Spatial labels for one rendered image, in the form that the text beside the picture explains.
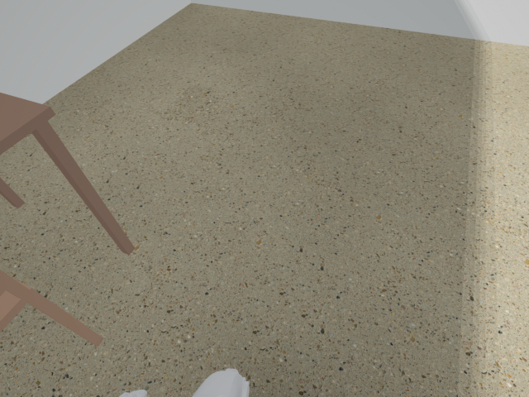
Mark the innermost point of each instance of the table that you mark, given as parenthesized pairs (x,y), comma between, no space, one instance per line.
(19,118)

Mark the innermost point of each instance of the chair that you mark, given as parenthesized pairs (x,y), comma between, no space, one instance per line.
(14,296)

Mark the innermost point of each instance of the left robot thigh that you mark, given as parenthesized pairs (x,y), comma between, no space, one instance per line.
(224,384)

